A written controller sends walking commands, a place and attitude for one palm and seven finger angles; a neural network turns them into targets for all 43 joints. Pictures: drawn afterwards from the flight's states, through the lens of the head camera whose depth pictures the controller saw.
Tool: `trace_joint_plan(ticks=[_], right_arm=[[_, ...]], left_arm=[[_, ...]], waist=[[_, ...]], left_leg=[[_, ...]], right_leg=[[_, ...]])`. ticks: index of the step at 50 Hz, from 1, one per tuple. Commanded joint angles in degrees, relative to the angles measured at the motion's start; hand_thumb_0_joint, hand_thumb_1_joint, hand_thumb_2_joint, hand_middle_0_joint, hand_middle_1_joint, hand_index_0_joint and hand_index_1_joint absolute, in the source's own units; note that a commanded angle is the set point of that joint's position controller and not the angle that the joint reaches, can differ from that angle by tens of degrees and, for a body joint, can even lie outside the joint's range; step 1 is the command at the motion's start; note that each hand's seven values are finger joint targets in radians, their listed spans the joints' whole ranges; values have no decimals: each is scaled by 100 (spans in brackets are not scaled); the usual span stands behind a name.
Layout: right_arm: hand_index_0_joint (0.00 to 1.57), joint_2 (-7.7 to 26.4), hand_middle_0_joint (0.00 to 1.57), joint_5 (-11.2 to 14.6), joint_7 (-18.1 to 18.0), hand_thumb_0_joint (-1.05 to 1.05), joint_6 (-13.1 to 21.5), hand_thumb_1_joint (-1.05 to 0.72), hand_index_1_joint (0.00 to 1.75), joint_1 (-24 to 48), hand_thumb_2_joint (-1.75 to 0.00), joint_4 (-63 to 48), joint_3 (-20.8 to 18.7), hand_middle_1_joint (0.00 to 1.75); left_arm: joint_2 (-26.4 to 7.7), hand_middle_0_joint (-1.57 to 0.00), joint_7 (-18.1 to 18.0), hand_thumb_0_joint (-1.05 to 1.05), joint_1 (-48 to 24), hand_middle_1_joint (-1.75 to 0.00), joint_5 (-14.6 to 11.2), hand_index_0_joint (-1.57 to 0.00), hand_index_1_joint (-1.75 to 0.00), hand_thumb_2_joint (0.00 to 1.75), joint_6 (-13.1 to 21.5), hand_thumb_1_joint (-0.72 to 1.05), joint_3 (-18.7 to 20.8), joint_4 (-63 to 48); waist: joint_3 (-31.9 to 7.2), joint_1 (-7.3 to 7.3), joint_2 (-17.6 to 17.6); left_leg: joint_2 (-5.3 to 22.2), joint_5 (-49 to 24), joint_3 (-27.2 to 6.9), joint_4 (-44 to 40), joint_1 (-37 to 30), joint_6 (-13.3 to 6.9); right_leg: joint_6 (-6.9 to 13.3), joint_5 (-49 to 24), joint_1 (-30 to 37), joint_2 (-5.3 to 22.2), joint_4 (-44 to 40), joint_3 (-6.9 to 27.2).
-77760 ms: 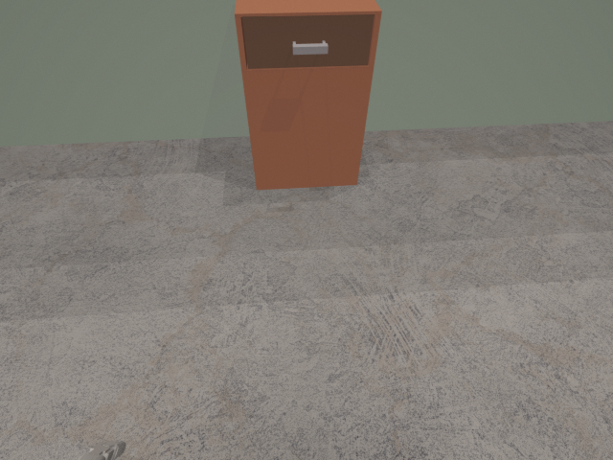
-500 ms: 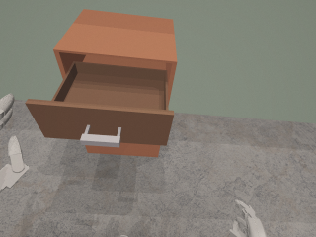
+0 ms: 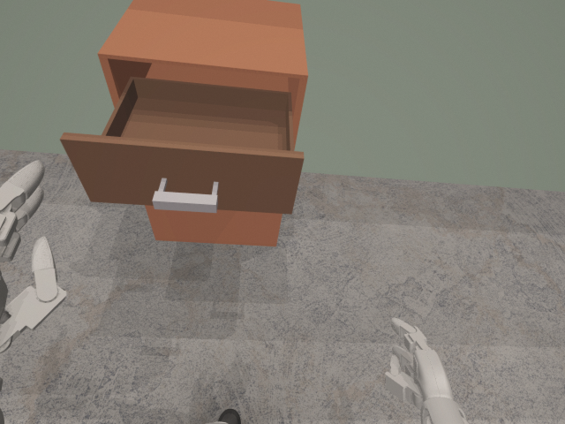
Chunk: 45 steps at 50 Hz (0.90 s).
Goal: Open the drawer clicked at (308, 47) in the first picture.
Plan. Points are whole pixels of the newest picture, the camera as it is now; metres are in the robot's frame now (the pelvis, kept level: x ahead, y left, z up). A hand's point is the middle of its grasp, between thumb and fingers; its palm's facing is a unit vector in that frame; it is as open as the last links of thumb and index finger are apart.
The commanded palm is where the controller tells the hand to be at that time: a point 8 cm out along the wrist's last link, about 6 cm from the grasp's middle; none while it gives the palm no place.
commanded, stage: stop stepping back and stand still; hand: left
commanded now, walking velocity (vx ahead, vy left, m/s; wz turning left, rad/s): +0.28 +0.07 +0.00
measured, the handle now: (188, 193) +0.53 +0.23 -0.07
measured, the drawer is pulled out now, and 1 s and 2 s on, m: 0.30 0.30 0.30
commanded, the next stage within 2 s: let the arm hang, fingers relaxed in 0.94 s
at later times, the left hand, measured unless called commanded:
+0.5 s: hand (34, 388) +0.12 +0.23 +0.15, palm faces +0.34 -0.83 -0.45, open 7.4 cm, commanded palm +0.05 +0.27 +0.17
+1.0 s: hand out of the picture +0.10 +0.24 +0.15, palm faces +0.37 -0.83 -0.42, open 7.4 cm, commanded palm +0.03 +0.29 +0.17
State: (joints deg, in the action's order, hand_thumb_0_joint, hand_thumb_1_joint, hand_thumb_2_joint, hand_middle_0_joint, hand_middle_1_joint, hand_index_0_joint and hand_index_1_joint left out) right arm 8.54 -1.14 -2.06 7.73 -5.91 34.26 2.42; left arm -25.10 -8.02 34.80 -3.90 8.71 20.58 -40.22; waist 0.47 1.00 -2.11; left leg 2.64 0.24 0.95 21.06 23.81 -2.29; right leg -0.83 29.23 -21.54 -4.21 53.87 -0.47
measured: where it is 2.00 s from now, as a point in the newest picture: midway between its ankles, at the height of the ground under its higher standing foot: outside the picture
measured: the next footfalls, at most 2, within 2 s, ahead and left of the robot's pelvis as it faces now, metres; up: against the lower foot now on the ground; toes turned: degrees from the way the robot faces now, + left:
right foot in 0.10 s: -0.08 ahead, -0.12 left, +0.00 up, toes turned -2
left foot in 0.32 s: -0.01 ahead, +0.11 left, +0.00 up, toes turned +6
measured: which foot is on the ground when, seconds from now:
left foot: down 0.00-0.10, up 0.12-0.30, down 0.32-1.00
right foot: up 0.00-0.08, down 0.10-1.00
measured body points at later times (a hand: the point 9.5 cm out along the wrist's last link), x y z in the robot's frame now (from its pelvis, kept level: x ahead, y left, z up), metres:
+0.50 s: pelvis -0.07 -0.01 -0.01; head -0.06 +0.01 +0.44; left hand +0.10 +0.27 +0.18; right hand +0.07 -0.25 -0.09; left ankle -0.05 +0.10 -0.74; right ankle -0.12 -0.12 -0.74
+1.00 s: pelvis -0.09 +0.00 +0.00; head -0.07 +0.02 +0.45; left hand +0.07 +0.29 +0.17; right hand +0.10 -0.22 -0.07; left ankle -0.05 +0.10 -0.74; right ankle -0.12 -0.12 -0.74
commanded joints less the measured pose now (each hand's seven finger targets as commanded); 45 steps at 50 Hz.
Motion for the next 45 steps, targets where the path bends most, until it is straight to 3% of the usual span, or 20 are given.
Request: trace_joint_plan(ticks=[1, 2, 3, 4, 5, 6, 7, 9, 11, 13, 14, 16, 17, 18, 20, 24, 27, 31, 37, 45], right_arm=[[20, 1032, 20, 34, -79, 0, 203, -90, 30, 194, -90, -882, -384, 30], [20, 1080, 20, 6, -77, 0, 140, -90, 30, 203, -90, -932, -410, 30], [20, 998, 20, 20, -53, 0, 97, -90, 30, 134, -90, -945, -368, 30], [20, 964, 20, 9, -27, 0, 12, -90, 30, 75, -90, -923, -365, 30], [20, 992, 20, -42, -46, 0, -53, -90, 30, 119, -90, -871, -310, 30], [20, 994, 20, -42, -64, 0, -55, -90, 30, 32, -90, -848, -303, 30], [20, 987, 20, 111, -63, 0, -4, -90, 30, -129, -90, -785, -365, 30], [20, 969, 20, 149, -186, 0, -14, -90, 30, -89, -90, -661, -387, 30], [20, 965, 20, 143, -271, 0, 42, -90, 30, -71, -90, -601, -359, 30], [20, 1020, 20, 120, -333, 0, 154, -90, 30, -228, -90, -522, -355, 30], [20, 1093, 20, 124, -352, 0, 213, -90, 30, -286, -90, -569, -386, 30], [20, 1275, 20, 169, -372, 0, 306, -90, 30, -315, -90, -710, -467, 30], [20, 1201, 20, 167, -378, 0, 306, -90, 30, -332, -90, -671, -476, 30], [20, 1077, 20, 135, -333, 0, 294, -90, 30, -398, -90, -652, -378, 30], [20, 1123, 20, 124, -269, 0, 363, -90, 30, -293, -90, -691, -402, 30], [20, 1125, 20, 146, -213, 0, 473, -90, 30, -292, -90, -671, -398, 30], [20, 1090, 20, 137, -172, 0, 378, -90, 30, -295, -90, -663, -442, 30], [20, 993, 20, 133, -195, 0, 255, -90, 30, -222, -90, -655, -411, 30], [20, 1046, 20, 123, -256, 0, 268, -90, 30, -61, -90, -726, -394, 30], [20, 1034, 20, 101, -257, 0, 324, -90, 30, -85, -90, -815, -377, 30]], left_arm=[[-790, -20, -133, 0, 354, -30, -60, -20, -30, 90, 250, 90, 775, -1124], [-997, -20, -141, 0, 481, -30, -45, -20, -30, 90, 267, 90, 971, -1290], [-910, -20, -93, 0, 496, -30, -20, -20, -30, 90, 331, 90, 858, -1336], [-1165, -20, -89, 0, 492, -30, 13, -20, -30, 90, 406, 90, 1033, -1398], [-1437, -20, -159, 0, 284, -30, -39, -20, -30, 90, 476, 90, 1278, -1543], [-1550, -20, -223, 0, -178, -30, 11, -20, -30, 90, 522, 90, 1386, -1570], [-1215, -20, -153, 0, -502, -30, -7, -20, -30, 90, 486, 90, 1093, -1340], [-690, -20, -205, 0, -82, -30, 98, -20, -30, 90, 354, 90, 750, -430], [-631, -20, -252, 0, -230, -30, 208, -20, -30, 90, 392, 90, 593, -279], [-612, -20, -256, 0, -229, -30, 229, -20, -30, 90, 398, 90, 531, -133], [-572, -20, -244, 0, -235, -30, 232, -20, -30, 90, 431, 90, 451, -221], [-707, -20, -232, 0, -325, -30, 216, -20, -30, 90, 539, 90, 519, -552], [-865, -20, -247, 0, -57, -30, 222, -20, -30, 90, 547, 90, 736, -413], [-748, -20, -226, 0, 3, -30, 233, -20, -30, 90, 592, 90, 648, -661], [-779, -20, -219, 0, 38, -30, 218, -20, -30, 90, 692, 90, 679, -1012], [-753, -20, -254, 0, 447, -30, 172, -20, -30, 90, 748, 90, 822, -863], [-716, -20, -240, 0, 597, -30, 94, -20, -30, 90, 761, 90, 908, -513], [-536, -20, -206, 0, 347, -30, 90, -20, -30, 90, 707, 90, 729, -215], [-480, -20, -162, 0, -215, -30, 163, -20, -30, 90, 628, 90, 461, -324], [-498, -20, -209, 0, 44, -30, 181, -20, -30, 90, 607, 90, 502, -574]], waist=[[-862, -40, 1696], [-929, -9, 1785], [-824, -87, 1239], [-801, -151, 91], [-729, -49, -670], [-746, -47, -928], [-787, -167, -1040], [-152, -240, -161], [-24, -169, -180], [-70, -190, -202], [-167, -178, 37], [-465, -138, 402], [-592, -149, 394], [-769, -186, 674], [-614, -145, 1101], [-659, -154, 738], [-640, -222, 314], [-396, -245, 88], [-277, -204, 350], [-555, -140, 720]], left_leg=[[670, 3247, -628, -1466, -120, 16], [392, 3313, -365, -1127, 57, 167], [-42, 3022, -24, -294, -159, 307], [-321, 2315, 213, 1637, -670, 438], [-354, 1765, -79, 3137, -523, 437], [-212, 1817, -285, 3764, 246, 421], [-266, 1948, -338, 4104, 493, 435], [-4, 1772, -211, 3252, 537, 333], [-13, 1929, 74, 1919, 58, 198], [-152, 1671, 358, 673, -646, 72], [-61, 1409, 264, 373, -943, 0], [461, 140, -325, 381, -1192, -166], [511, -480, -327, 554, -1375, -192], [455, -909, -426, 445, -1373, -147], [706, -202, -838, 68, -1128, -177], [489, 370, -497, 278, -664, -58], [152, 755, -168, 720, -815, 114], [92, 967, -104, 656, -1055, 124], [175, 1078, -178, 221, -1270, 86], [169, 651, -261, 70, -1260, 121]], right_leg=[[218, 244, 1357, -241, -1905, -723], [306, -72, 1758, -180, -2774, -753], [450, -297, 1522, 218, -3752, -431], [829, -28, 388, 1380, -4521, 827], [1271, -146, -424, 2487, -4858, 1957], [1414, -618, -59, 2727, -4583, 1886], [1190, -222, 62, 2376, -4397, 1745], [968, -1179, 273, 2072, -4110, 1077], [872, -1834, 517, 1966, -3843, 786], [617, -1860, 630, 1660, -3499, 551], [458, -2090, 704, 1429, -3198, 458], [116, -2723, 894, 934, -2603, 134], [71, -3111, 849, 832, -2514, 74], [99, -3070, 985, 761, -2265, -179], [65, -1448, 768, 510, -2152, -365], [126, -2047, 1250, 635, -2713, -103], [310, -2175, 973, 970, -3238, 427], [297, -1840, 534, 1003, -3525, 458], [120, -1678, 488, 727, -3592, 179], [98, -2019, 958, 618, -3437, -47]])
